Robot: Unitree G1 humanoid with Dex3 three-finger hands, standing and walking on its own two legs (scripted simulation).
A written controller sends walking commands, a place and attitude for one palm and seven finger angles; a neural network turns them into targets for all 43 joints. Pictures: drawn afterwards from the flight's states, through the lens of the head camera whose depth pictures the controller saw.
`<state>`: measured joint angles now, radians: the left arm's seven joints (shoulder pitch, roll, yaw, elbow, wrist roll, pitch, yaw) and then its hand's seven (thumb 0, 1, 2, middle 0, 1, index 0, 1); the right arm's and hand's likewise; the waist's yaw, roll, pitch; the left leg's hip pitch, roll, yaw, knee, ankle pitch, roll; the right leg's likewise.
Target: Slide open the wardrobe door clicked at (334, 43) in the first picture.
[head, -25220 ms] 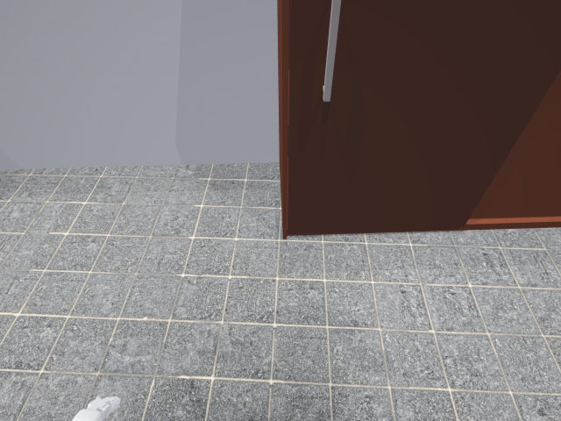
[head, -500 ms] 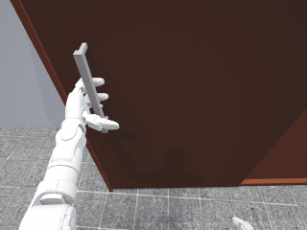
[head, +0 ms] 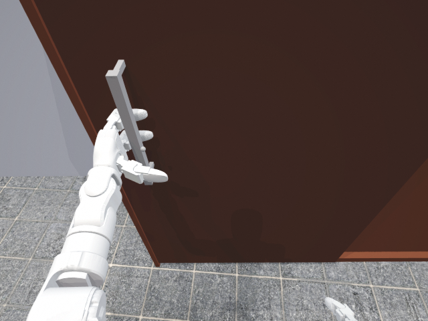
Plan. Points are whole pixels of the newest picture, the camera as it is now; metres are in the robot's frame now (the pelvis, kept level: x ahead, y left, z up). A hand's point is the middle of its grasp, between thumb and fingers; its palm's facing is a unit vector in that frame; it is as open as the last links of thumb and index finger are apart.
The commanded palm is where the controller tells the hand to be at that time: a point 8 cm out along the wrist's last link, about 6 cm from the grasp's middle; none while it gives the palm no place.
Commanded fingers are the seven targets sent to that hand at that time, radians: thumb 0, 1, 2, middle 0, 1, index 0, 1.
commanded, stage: grip the handle and tug to test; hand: left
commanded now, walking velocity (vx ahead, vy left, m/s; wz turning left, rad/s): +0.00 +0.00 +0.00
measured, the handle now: (136, 131) +0.46 +0.18 +0.12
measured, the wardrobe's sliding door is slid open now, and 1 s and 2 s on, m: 0.00 0.00 0.00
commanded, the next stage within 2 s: tug the door sideways, standing still in 1.46 s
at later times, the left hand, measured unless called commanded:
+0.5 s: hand (141, 148) +0.40 +0.16 +0.13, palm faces +0.04 -1.00 +0.01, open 9.4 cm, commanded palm +0.36 +0.20 +0.13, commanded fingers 0.00 0.62 0.78 -0.42 -1.36 -0.42 -1.36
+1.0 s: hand (142, 148) +0.40 +0.15 +0.13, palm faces +0.07 -1.00 +0.00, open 5.7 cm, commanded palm +0.36 +0.19 +0.13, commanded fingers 0.00 0.90 0.90 -0.45 -1.40 -0.45 -1.40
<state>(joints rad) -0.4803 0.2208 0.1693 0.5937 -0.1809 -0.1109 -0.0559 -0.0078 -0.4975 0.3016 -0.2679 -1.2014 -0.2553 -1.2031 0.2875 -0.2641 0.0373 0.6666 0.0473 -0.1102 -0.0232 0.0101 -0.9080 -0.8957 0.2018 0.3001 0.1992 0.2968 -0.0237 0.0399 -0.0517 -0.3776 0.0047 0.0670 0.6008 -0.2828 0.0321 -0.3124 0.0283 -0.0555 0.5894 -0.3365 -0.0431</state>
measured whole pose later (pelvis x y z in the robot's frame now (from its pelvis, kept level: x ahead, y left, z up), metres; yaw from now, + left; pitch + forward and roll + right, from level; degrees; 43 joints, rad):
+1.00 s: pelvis +0.01 +0.01 +0.00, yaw -1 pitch +3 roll +0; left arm -0.42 0.20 0.16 0.50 -0.17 -0.07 -0.02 0.01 0.77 0.82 -0.32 -1.35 -0.32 -1.33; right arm 0.29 -0.25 0.03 0.66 0.04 -0.10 -0.01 0.01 -0.91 -0.90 0.20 0.30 0.20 0.30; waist -0.02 0.04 -0.06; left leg -0.35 0.00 0.08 0.58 -0.29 0.04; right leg -0.29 0.03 -0.04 0.57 -0.34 -0.03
